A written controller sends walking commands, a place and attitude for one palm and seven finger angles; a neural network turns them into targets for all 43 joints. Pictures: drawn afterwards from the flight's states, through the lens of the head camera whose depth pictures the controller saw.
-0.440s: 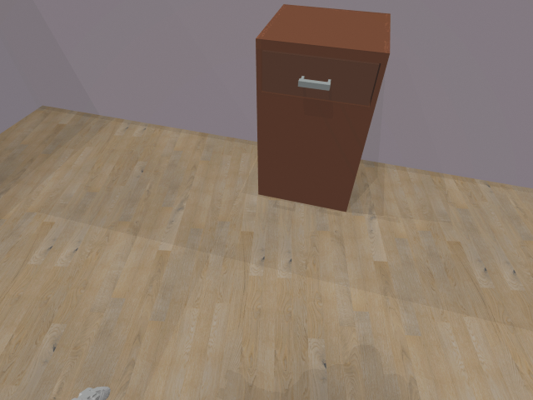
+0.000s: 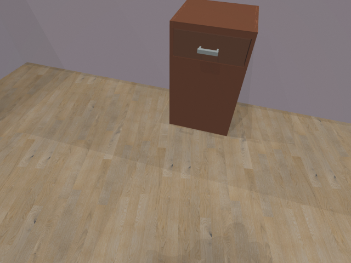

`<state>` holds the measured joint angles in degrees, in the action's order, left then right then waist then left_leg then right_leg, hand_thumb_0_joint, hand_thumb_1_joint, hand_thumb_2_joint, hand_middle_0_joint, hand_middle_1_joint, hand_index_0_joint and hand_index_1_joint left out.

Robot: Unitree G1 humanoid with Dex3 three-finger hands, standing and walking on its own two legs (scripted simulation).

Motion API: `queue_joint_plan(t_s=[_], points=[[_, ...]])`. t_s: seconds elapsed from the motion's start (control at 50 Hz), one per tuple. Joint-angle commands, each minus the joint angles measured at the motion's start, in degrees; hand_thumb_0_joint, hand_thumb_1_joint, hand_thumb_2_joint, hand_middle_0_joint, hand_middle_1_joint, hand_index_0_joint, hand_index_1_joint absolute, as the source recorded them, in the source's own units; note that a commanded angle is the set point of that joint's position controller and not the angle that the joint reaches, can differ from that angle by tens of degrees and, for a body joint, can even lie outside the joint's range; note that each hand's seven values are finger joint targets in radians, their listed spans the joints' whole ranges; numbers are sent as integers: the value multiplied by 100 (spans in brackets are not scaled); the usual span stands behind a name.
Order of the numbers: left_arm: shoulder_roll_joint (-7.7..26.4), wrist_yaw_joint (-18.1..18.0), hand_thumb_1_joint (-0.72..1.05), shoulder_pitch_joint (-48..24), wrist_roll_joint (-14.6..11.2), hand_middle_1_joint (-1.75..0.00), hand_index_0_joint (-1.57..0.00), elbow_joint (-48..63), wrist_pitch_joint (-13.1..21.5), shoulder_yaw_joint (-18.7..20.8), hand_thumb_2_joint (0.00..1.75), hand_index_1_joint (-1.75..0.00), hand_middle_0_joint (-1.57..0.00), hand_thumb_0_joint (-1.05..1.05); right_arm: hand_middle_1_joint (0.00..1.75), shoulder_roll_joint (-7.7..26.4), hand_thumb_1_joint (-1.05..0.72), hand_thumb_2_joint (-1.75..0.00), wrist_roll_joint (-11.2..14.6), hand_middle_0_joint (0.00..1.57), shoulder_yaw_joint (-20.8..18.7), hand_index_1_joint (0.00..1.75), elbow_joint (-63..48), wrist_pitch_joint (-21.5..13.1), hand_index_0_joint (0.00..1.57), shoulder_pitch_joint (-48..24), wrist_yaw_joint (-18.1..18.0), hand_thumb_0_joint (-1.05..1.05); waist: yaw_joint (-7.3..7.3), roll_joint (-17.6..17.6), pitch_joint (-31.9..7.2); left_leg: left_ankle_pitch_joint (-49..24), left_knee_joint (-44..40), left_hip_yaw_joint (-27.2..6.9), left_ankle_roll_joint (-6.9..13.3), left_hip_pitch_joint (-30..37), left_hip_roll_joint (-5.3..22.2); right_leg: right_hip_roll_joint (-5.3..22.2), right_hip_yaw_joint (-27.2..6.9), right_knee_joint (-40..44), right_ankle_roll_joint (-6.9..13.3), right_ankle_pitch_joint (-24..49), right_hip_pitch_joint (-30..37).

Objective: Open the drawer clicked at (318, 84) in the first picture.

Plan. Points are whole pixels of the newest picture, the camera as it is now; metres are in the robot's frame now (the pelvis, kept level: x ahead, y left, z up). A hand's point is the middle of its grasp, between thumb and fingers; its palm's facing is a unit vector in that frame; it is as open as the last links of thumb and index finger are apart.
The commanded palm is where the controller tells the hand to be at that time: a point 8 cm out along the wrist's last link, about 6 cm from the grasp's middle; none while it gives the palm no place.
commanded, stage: stand and wait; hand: left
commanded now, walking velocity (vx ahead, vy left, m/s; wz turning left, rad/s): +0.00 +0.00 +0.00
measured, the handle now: (208, 50) +1.21 -0.12 -0.09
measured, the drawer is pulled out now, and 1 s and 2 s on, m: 0.00 0.00 0.00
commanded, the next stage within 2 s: look at it before walking up in 0.38 s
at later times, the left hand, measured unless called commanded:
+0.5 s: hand out of the picture +0.08 +0.25 -0.15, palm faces -0.03 -0.94 -0.34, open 7.4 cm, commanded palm none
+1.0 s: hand out of the picture +0.08 +0.24 -0.15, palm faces -0.03 -0.94 -0.34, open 7.4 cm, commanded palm none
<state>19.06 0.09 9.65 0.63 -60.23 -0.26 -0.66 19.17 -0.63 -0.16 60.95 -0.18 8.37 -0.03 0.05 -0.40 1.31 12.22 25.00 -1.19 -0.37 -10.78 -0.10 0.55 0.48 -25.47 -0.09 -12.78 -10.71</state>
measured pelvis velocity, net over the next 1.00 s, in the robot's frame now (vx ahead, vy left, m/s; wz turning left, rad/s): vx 0.01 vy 0.00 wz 0.00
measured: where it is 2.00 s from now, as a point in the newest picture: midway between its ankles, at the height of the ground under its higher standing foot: outside the picture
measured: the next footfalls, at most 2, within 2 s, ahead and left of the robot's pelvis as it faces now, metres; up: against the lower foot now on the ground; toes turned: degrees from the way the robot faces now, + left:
right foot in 1.52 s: +0.13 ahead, -0.15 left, +0.00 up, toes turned -15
left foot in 2.00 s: +0.45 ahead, +0.01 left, +0.00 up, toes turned -9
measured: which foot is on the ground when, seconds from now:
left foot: down 0.00-1.00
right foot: down 0.00-1.00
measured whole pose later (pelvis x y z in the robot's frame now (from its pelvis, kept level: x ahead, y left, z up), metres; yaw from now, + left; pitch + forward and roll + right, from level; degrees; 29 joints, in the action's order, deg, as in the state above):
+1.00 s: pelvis +0.01 +0.00 +0.00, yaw +0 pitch -2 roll +0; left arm 19.6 0.0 8.6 0.7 -62.3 0.3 -0.5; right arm 19.4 -0.3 0.0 63.6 -0.4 6.8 -0.1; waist -0.1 -0.3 1.4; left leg 11.1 21.1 -1.1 -0.7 -8.0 0.3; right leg 0.2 0.4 -21.6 0.1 -11.6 -8.0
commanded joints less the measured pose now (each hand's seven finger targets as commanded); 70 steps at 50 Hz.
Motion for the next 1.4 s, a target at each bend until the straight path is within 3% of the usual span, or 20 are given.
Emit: queue_joint_plan(t_s=[0.0, 0.24, 0.44, 0.58, 0.78, 1.06, 1.08, 1.12, 1.16, 1.2, 1.26, 1.3, 1.32, 1.34, 1.36, 1.38], points=[[1202, -64, 90, -361, -9, -30, -20, 346, 174, 265, 90, -30, -20, 0, 30, 1163, -90, -90, -2, 20, -223, 30, -345, -183, 20, -390, -55, 0, -4, 62, -304, -440, -487, -510, 223, 24, 609, 626, -664, 591, 208, 189, 41], [1233, -59, 90, -355, 4, -30, -20, 210, 158, 260, 90, -30, -20, 0, 30, 1222, -90, -90, 12, 20, -209, 30, -179, -183, 20, -343, -47, 0, -21, 40, -179, -272, -670, -594, 229, -28, 638, 605, -652, 671, 187, 14, 38], [1232, -66, 90, -367, 5, -30, -20, 186, 180, 258, 90, -30, -20, 0, 30, 1224, -90, -90, 15, 20, -209, 30, -145, -201, 20, -371, -52, 0, -18, 3, -347, -729, -640, -555, 217, 194, 664, 630, -621, 641, 186, 520, 152], [1227, -63, 90, -400, 12, -30, -20, 173, 169, 258, 90, -30, -20, 0, 30, 1209, -90, -90, 13, 20, -197, 30, -126, -188, 20, -421, -51, 0, -21, 15, -178, -539, -721, -534, 204, 130, 656, 634, -633, 736, 170, 338, 107], [1236, -68, 90, -384, 6, -30, -20, 170, 194, 262, 90, -30, -20, 0, 30, 1199, -90, -90, 18, 20, -194, 30, -114, -192, 20, -438, -56, 0, -13, 39, -377, -842, -666, -494, 185, 307, 674, 659, -641, 734, 184, 730, 260], [1250, -68, 90, -368, 1, -30, -20, 134, 194, 256, 90, -30, -20, 0, 30, 1218, -90, -90, 23, 20, -179, 30, -96, -182, 20, -437, -65, 0, -16, 33, -278, -862, -720, -477, 164, 335, 683, 660, -636, 802, 181, 814, 282], [1245, -68, 90, -365, 0, -30, -20, 138, 191, 258, 90, -30, -20, 0, 30, 1211, -90, -90, 21, 20, -176, 30, -88, -180, 20, -451, -64, 0, -22, 10, -237, -800, -741, -483, 164, 321, 680, 652, -633, 817, 174, 729, 257], [564, -80, 90, 23, 1, -30, -20, -29, 64, 121, 90, -30, -20, 0, 30, 506, -90, -90, -30, 20, -27, 30, 63, -85, 20, -87, -45, 0, -22, -39, -237, -73, -597, -263, 49, 340, 635, 581, -706, 818, 104, -168, 116], [583, -23, 90, 197, 38, -30, -20, 6, -34, 173, 90, -30, -20, 0, 30, 496, -90, -90, -71, 20, -64, 30, 55, -20, 20, 142, -32, 0, -15, -108, 59, 1271, -519, -159, 60, 62, 568, 498, -920, 854, 189, -1480, -258], [624, 42, 90, 274, 66, -30, -20, 134, -75, 256, 90, -30, -20, 0, 30, 588, -90, -90, -97, 20, -134, 30, -28, -5, 20, 231, -29, 0, -23, -127, 409, 2056, -512, -195, 119, -248, 603, 384, -1056, 767, 281, -2140, -641], [499, 112, 90, 388, 72, -30, -20, 347, -48, 334, 90, -30, -20, 0, 30, 711, -90, -90, -85, 20, -247, 30, -148, -63, 20, 513, -48, 0, 59, 288, 655, 2556, -658, -585, 375, -89, 965, 81, -899, 6, 343, -2116, -1293], [164, 160, 90, 305, 58, -30, -20, 515, 35, 331, 90, -30, -20, 0, 30, 914, -90, -90, -71, 20, -372, 30, -117, -156, 20, 906, -95, 0, 216, 986, 605, 2471, -1234, -1434, 803, 587, 1754, -291, -122, -1393, 206, -1246, -2003], [75, 174, 90, 17, 57, -30, -20, 687, 75, 340, 90, -30, -20, 0, 30, 914, -90, -90, -59, 20, -423, 30, -108, -220, 20, 1122, -105, 0, 345, 1129, 563, 1796, -1405, -1614, 1068, 1049, 2111, -105, 4, -2029, 133, -1452, -2514], [97, 194, 90, -169, 59, -30, -20, 800, 101, 360, 90, -30, -20, 0, 30, 875, -90, -90, -51, 20, -435, 30, -102, -261, 20, 1250, -102, 0, 400, 1036, 502, 1426, -1419, -1592, 1200, 1290, 2275, 106, -82, -2378, 111, -1627, -2808], [66, 207, 90, -243, 60, -30, -20, 858, 116, 393, 90, -30, -20, 0, 30, 777, -90, -90, -52, 20, -440, 30, -109, -289, 20, 1249, -103, 0, 374, 922, 571, 1130, -1386, -1411, 1215, 1137, 2322, 278, -126, -2459, 92, -1638, -2795], [-28, 222, 90, -186, 61, -30, -20, 864, 126, 413, 90, -30, -20, 0, 30, 695, -90, -90, -69, 20, -430, 30, -128, -304, 20, 1099, -104, 0, 255, 899, 661, 796, -1302, -1059, 1126, 889, 2267, 408, -78, -2347, 86, -1561, -2574]])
